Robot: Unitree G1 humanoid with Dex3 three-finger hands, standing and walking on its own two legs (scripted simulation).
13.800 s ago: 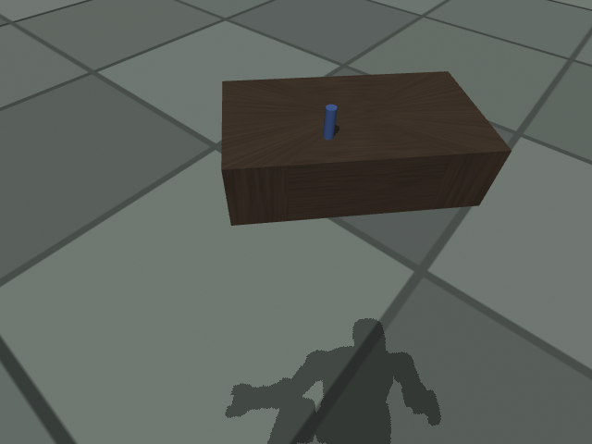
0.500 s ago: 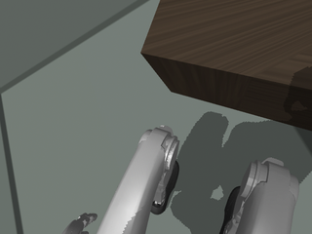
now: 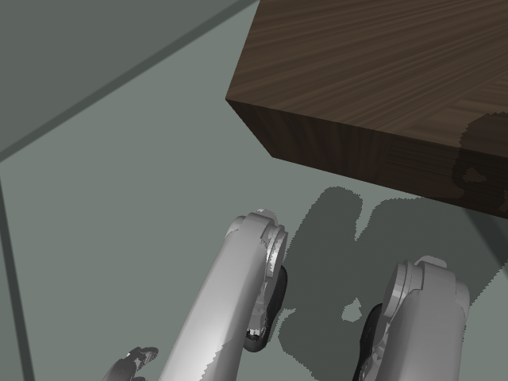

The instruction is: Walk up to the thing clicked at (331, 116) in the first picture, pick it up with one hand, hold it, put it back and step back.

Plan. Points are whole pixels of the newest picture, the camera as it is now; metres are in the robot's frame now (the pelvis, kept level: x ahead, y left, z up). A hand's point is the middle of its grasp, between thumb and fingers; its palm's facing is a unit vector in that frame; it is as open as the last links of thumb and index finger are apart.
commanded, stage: settle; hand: right
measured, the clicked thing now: out of the picture +0.61 -0.30 +0.05
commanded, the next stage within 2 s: lift in 1.10 s
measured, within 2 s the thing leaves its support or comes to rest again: neither
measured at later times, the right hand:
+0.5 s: hand out of the picture +0.61 -0.29 +0.11, palm faces +0.27 +0.96 -0.03, open 6.0 cm
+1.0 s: hand out of the picture +0.61 -0.29 +0.13, palm faces +0.28 +0.96 -0.02, open 6.0 cm
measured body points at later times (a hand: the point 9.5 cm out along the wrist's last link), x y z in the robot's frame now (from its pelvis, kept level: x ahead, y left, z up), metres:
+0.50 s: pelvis +0.00 +0.00 +0.06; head +0.25 -0.07 +0.43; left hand +0.03 +0.27 -0.03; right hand +0.59 -0.34 +0.11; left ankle +0.10 +0.13 -0.35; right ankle +0.07 -0.13 -0.35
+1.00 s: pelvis +0.01 +0.00 +0.09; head +0.26 -0.07 +0.46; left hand +0.03 +0.26 -0.01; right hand +0.59 -0.34 +0.14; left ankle +0.10 +0.13 -0.35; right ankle +0.07 -0.13 -0.35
